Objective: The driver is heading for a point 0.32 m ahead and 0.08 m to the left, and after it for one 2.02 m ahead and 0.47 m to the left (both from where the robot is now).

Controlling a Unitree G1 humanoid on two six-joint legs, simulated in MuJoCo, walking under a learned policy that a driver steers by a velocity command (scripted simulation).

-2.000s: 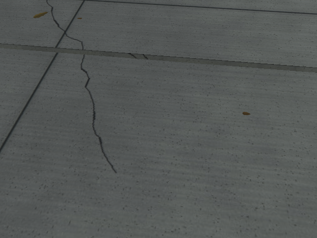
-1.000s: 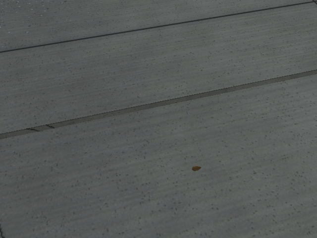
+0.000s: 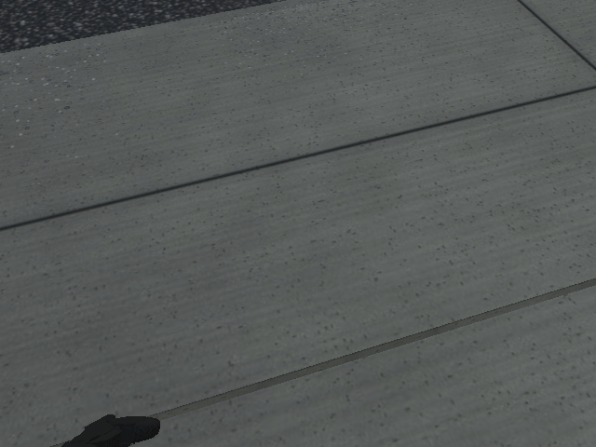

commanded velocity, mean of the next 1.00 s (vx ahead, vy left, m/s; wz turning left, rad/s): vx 0.26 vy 0.00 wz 0.46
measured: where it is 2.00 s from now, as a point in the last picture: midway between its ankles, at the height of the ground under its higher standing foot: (229, 349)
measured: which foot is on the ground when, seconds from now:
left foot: up 0.00-0.44, down 0.46-1.00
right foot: down 0.00-0.46, up 0.48-1.00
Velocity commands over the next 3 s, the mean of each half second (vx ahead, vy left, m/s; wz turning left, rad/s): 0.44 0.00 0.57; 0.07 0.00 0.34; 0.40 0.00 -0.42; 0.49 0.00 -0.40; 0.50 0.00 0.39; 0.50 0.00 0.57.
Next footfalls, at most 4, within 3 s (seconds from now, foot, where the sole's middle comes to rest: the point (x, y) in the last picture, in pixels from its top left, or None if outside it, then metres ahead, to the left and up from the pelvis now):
0.46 left None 0.35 0.15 -0.77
1.04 right None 0.34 -0.04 -0.77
1.44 left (181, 413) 0.56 0.26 -0.73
1.88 right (273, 309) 0.80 0.05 -0.73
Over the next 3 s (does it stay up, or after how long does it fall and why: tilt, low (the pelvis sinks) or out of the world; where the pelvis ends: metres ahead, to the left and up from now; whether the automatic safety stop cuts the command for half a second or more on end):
stays up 1.37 0.17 0.04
